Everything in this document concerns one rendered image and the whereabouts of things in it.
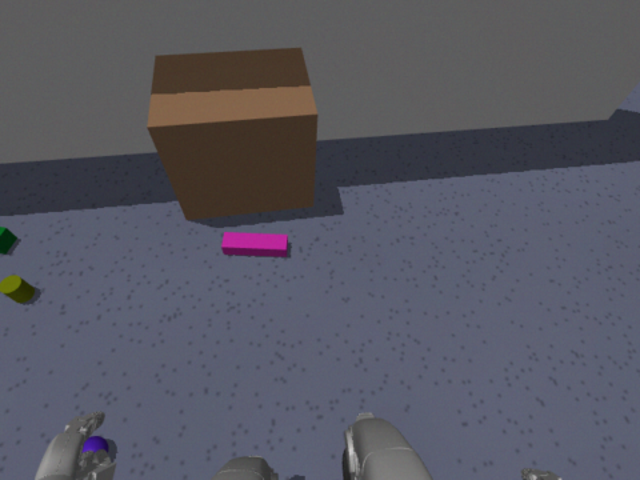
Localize left robot hand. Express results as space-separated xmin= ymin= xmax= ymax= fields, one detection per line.
xmin=35 ymin=411 xmax=117 ymax=480

